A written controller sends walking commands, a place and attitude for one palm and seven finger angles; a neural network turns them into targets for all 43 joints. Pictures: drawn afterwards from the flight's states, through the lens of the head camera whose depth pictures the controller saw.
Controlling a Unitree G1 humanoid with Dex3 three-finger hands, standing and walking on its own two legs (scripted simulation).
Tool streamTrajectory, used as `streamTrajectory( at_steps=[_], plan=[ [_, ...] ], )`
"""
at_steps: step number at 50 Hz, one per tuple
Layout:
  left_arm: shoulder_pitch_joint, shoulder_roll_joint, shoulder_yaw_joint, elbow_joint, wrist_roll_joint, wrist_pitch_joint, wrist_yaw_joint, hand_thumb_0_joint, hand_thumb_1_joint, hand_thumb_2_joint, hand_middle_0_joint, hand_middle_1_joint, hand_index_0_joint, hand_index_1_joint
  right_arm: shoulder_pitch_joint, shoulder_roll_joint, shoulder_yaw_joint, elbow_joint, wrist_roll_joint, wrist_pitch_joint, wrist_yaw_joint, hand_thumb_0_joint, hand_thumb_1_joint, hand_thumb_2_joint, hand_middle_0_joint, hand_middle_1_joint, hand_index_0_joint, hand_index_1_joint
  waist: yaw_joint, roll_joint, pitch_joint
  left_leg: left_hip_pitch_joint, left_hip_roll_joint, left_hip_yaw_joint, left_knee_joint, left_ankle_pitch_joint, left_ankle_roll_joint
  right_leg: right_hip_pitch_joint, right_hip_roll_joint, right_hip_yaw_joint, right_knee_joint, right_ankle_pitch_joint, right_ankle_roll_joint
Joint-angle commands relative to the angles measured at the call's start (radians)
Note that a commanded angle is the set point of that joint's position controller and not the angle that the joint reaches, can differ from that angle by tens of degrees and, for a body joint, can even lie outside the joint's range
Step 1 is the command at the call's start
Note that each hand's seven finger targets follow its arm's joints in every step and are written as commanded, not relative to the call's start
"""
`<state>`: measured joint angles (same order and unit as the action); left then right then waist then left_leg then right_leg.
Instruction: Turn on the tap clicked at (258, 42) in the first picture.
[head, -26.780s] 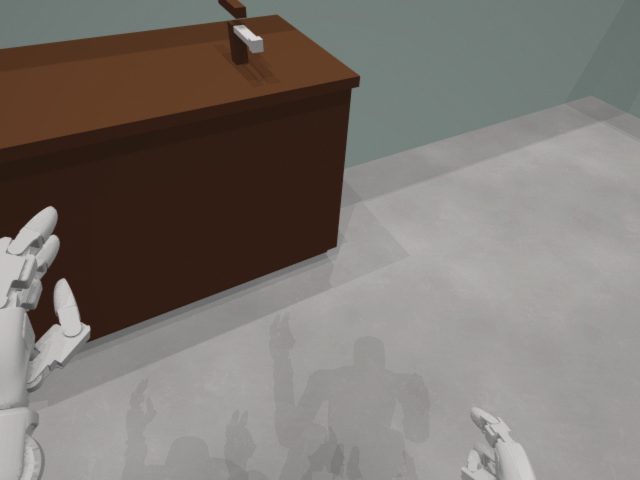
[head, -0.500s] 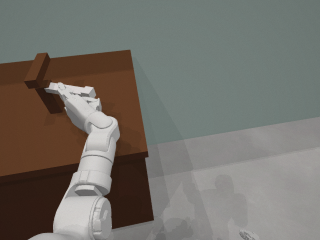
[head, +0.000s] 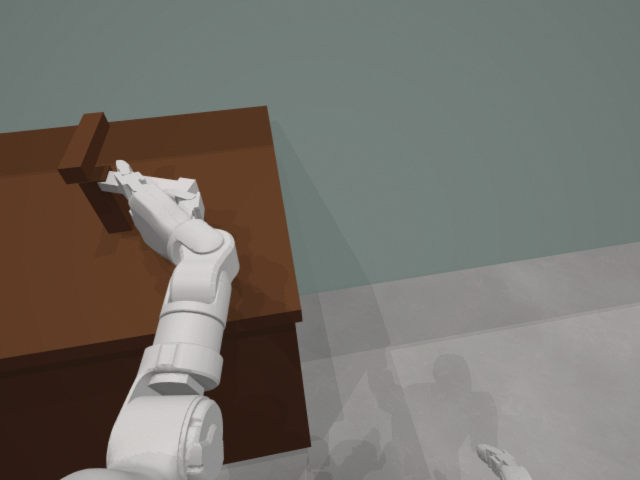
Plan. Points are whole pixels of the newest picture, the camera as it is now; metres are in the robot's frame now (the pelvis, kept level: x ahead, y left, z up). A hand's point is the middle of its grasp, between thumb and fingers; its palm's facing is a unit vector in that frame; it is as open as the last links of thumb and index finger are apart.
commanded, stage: lift the hand up off the lever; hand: left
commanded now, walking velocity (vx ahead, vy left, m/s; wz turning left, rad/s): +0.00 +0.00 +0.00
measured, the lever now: (185, 192) +0.45 +0.22 +0.13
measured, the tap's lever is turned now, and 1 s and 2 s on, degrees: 67 67 67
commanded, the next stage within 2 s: draw the hand back beside the body in 1.84 s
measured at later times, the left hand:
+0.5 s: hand (198, 193) +0.41 +0.18 +0.17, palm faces +0.76 -0.64 -0.07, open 7.8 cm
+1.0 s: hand (181, 184) +0.40 +0.19 +0.19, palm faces +0.76 -0.64 -0.05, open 7.8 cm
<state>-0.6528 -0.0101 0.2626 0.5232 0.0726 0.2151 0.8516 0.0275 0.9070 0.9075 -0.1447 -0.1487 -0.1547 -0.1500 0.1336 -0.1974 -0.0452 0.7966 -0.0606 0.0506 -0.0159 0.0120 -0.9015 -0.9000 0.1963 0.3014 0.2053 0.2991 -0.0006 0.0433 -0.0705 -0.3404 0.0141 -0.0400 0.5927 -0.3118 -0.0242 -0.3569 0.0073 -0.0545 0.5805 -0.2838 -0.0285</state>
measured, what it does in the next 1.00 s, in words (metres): stands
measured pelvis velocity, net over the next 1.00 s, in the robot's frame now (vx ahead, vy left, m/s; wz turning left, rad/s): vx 0.01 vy -0.01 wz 0.01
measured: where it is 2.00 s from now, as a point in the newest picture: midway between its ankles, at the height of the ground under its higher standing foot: outside the picture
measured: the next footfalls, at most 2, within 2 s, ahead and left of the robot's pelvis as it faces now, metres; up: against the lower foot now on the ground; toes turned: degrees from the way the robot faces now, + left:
none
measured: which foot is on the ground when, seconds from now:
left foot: down 0.00-1.00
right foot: down 0.00-1.00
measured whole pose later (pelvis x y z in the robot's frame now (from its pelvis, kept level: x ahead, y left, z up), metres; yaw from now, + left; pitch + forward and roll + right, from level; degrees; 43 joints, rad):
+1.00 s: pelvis +0.01 -0.01 +0.01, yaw +1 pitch +0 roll +0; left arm -0.62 0.00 0.23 0.33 0.03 0.40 0.79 0.02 0.90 0.90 -0.15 -0.15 -0.15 -0.15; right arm 0.08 -0.20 -0.03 0.81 -0.03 0.06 -0.04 0.01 -0.90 -0.90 0.20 0.30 0.21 0.30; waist 0.03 0.05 -0.05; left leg -0.21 0.02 -0.05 0.49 -0.28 -0.03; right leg -0.23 0.01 -0.06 0.49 -0.26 -0.03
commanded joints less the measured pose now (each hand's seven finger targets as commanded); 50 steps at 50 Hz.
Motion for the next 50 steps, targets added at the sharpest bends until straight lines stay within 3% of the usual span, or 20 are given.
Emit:
streamTrajectory(
  at_steps=[1,2,4,5,6,9,16,18,21,23,26,27,32,33,35,36,40,41,45,50],
  plan=[
    [-0.419,0.13,-0.036,-0.284,0.02,-0.042,-0.006,0.0,0.9,0.9,-0.15,-0.15,-0.15,-0.15,-0.105,-0.114,-0.027,-0.14,0.006,-0.033,-0.013,0.0,-0.9,-0.9,0.2,0.3,0.2,0.3,0.012,-0.07,-0.332,0.097,-0.02,0.052,-0.06,0.336,0.018,0.216,-0.01,-0.006,-0.068,0.313,-0.007],
    [-0.415,0.109,-0.058,-0.288,0.02,-0.037,-0.01,0.0,0.9,0.9,-0.15,-0.15,-0.15,-0.15,-0.106,-0.11,-0.023,-0.143,0.009,-0.032,-0.013,0.0,-0.9,-0.9,0.2,0.3,0.2,0.3,0.007,-0.102,-0.325,0.097,-0.019,0.052,-0.062,0.343,0.021,0.219,-0.013,-0.007,-0.068,0.323,-0.006],
    [-0.403,0.106,-0.062,-0.319,0.02,-0.024,-0.011,0.0,0.9,0.9,-0.15,-0.15,-0.15,-0.15,-0.12,-0.107,-0.023,-0.148,0.01,-0.031,-0.013,0.0,-0.9,-0.9,0.2,0.3,0.2,0.3,0.012,-0.104,-0.313,0.097,-0.018,0.055,-0.062,0.358,0.021,0.228,-0.015,-0.006,-0.068,0.346,-0.005],
    [-0.406,0.105,-0.064,-0.323,0.023,-0.015,-0.012,0.0,0.9,0.9,-0.15,-0.15,-0.15,-0.15,-0.124,-0.107,-0.021,-0.146,0.011,-0.03,-0.013,0.0,-0.9,-0.9,0.2,0.3,0.2,0.3,0.011,-0.104,-0.303,0.102,-0.017,0.055,-0.065,0.361,0.019,0.225,-0.015,-0.008,-0.071,0.344,-0.006],
    [-0.406,0.105,-0.068,-0.34,0.024,-0.006,-0.014,0.0,0.9,0.9,-0.15,-0.15,-0.15,-0.15,-0.132,-0.109,-0.022,-0.141,0.01,-0.027,-0.013,0.0,-0.9,-0.9,0.2,0.3,0.2,0.3,0.016,-0.053,-0.296,0.116,-0.017,0.053,-0.069,0.359,0.013,0.218,-0.012,-0.008,-0.075,0.323,-0.01],
    [-0.433,0.078,-0.101,-0.336,0.027,0.016,-0.017,0.0,0.9,0.9,-0.15,-0.15,-0.15,-0.15,-0.146,-0.104,-0.015,-0.137,0.014,-0.031,-0.013,0.0,-0.9,-0.9,0.2,0.3,0.2,0.3,0.008,-0.071,-0.27,0.114,-0.018,0.047,-0.077,0.335,0.015,0.206,-0.013,-0.008,-0.086,0.287,-0.011],
    [-0.412,0.107,-0.063,-0.327,0.014,0.05,-0.015,0.0,0.9,0.9,-0.15,-0.15,-0.15,-0.15,-0.168,-0.105,-0.012,-0.13,0.014,-0.028,-0.021,0.0,-0.9,-0.9,0.2,0.3,0.2,0.3,0.026,-0.09,-0.273,0.119,-0.021,0.044,-0.096,0.311,0.013,0.229,-0.013,-0.008,-0.106,0.254,-0.008],
    [-0.431,0.074,-0.096,-0.335,0.015,0.056,-0.014,0.0,0.9,0.9,-0.15,-0.15,-0.15,-0.15,-0.176,-0.098,-0.007,-0.134,0.017,-0.03,-0.019,0.0,-0.9,-0.9,0.2,0.3,0.2,0.3,0.022,-0.088,-0.273,0.119,-0.023,0.045,-0.097,0.296,0.016,0.222,-0.016,-0.005,-0.111,0.239,-0.006],
    [-0.411,0.114,-0.058,-0.349,0.019,0.062,-0.011,0.0,0.9,0.9,-0.15,-0.15,-0.15,-0.15,-0.175,-0.103,-0.012,-0.133,0.013,-0.025,-0.02,0.0,-0.9,-0.9,0.2,0.3,0.2,0.3,0.033,-0.08,-0.286,0.129,-0.022,0.047,-0.096,0.331,0.014,0.245,-0.014,-0.006,-0.107,0.282,-0.009],
    [-0.426,0.087,-0.088,-0.368,0.016,0.068,-0.014,0.0,0.9,0.9,-0.15,-0.15,-0.15,-0.15,-0.182,-0.097,-0.007,-0.141,0.017,-0.026,-0.018,0.0,-0.9,-0.9,0.2,0.3,0.2,0.3,0.028,-0.084,-0.295,0.131,-0.024,0.05,-0.094,0.337,0.016,0.25,-0.019,-0.002,-0.105,0.303,-0.005],
    [-0.394,0.13,-0.046,-0.383,0.012,0.076,-0.017,0.0,0.9,0.9,-0.15,-0.15,-0.15,-0.15,-0.18,-0.101,-0.011,-0.139,0.016,-0.019,-0.021,0.0,-0.9,-0.9,0.2,0.3,0.2,0.3,0.039,-0.082,-0.295,0.133,-0.023,0.049,-0.1,0.348,0.015,0.273,-0.017,-0.003,-0.109,0.317,-0.006],
    [-0.397,0.117,-0.062,-0.397,0.01,0.077,-0.02,0.0,0.9,0.9,-0.15,-0.15,-0.15,-0.15,-0.184,-0.099,-0.008,-0.146,0.019,-0.02,-0.021,0.0,-0.9,-0.9,0.2,0.3,0.2,0.3,0.034,-0.091,-0.301,0.137,-0.025,0.056,-0.099,0.35,0.02,0.276,-0.022,0.001,-0.108,0.334,-0.002],
    [-0.408,0.101,-0.084,-0.384,0.008,0.095,-0.034,0.0,0.9,0.9,-0.15,-0.15,-0.15,-0.15,-0.199,-0.1,-0.001,-0.139,0.026,-0.027,-0.025,0.0,-0.9,-0.9,0.2,0.3,0.2,0.3,0.027,-0.09,-0.241,0.129,-0.024,0.05,-0.118,0.295,0.023,0.252,-0.02,0.002,-0.136,0.255,-0.001],
    [-0.413,0.121,-0.065,-0.392,0.005,0.094,-0.035,0.0,0.9,0.9,-0.15,-0.15,-0.15,-0.15,-0.203,-0.1,-0.002,-0.14,0.028,-0.029,-0.027,0.0,-0.9,-0.9,0.2,0.3,0.2,0.3,0.03,-0.1,-0.247,0.131,-0.026,0.052,-0.118,0.285,0.027,0.255,-0.02,0.006,-0.143,0.245,0.001],
    [-0.431,0.101,-0.09,-0.406,0.002,0.097,-0.04,0.0,0.9,0.9,-0.15,-0.15,-0.15,-0.15,-0.208,-0.099,-0.001,-0.141,0.028,-0.034,-0.03,0.0,-0.9,-0.9,0.2,0.3,0.2,0.3,0.026,-0.098,-0.246,0.134,-0.028,0.052,-0.118,0.279,0.028,0.254,-0.021,0.007,-0.147,0.244,0.002],
    [-0.434,0.134,-0.061,-0.396,0.001,0.099,-0.04,0.0,0.9,0.9,-0.15,-0.15,-0.15,-0.15,-0.206,-0.105,-0.003,-0.132,0.027,-0.033,-0.033,0.0,-0.9,-0.9,0.2,0.3,0.2,0.3,0.029,-0.082,-0.246,0.139,-0.029,0.05,-0.122,0.27,0.027,0.255,-0.019,0.01,-0.154,0.224,0.001],
    [-0.431,0.137,-0.061,-0.398,-0.003,0.105,-0.046,0.0,0.9,0.9,-0.15,-0.15,-0.15,-0.15,-0.213,-0.101,0.001,-0.135,0.031,-0.037,-0.035,0.0,-0.9,-0.9,0.2,0.3,0.2,0.3,0.031,-0.092,-0.247,0.131,-0.032,0.053,-0.127,0.259,0.031,0.265,-0.025,0.017,-0.163,0.224,0.006],
    [-0.427,0.159,-0.04,-0.39,0.0,0.109,-0.048,0.0,0.9,0.9,-0.15,-0.15,-0.15,-0.15,-0.212,-0.105,-0.001,-0.128,0.03,-0.033,-0.036,0.0,-0.9,-0.9,0.2,0.3,0.2,0.3,0.038,-0.067,-0.245,0.14,-0.03,0.051,-0.134,0.257,0.027,0.267,-0.021,0.014,-0.168,0.203,0.001],
    [-0.432,0.135,-0.065,-0.401,-0.004,0.116,-0.052,0.0,0.9,0.9,-0.15,-0.15,-0.15,-0.15,-0.21,-0.103,0.002,-0.136,0.033,-0.04,-0.035,0.0,-0.9,-0.9,0.2,0.3,0.2,0.3,0.034,-0.094,-0.245,0.145,-0.03,0.052,-0.138,0.277,0.032,0.276,-0.023,0.014,-0.167,0.238,0.002],
    [-0.423,0.119,-0.081,-0.434,-0.013,0.127,-0.058,0.0,0.9,0.9,-0.15,-0.15,-0.15,-0.15,-0.218,-0.103,0.0,-0.138,0.034,-0.043,-0.033,0.0,-0.9,-0.9,0.2,0.3,0.2,0.3,0.036,-0.075,-0.254,0.167,-0.029,0.054,-0.14,0.303,0.027,0.28,-0.02,0.008,-0.164,0.258,0.001]
  ],
)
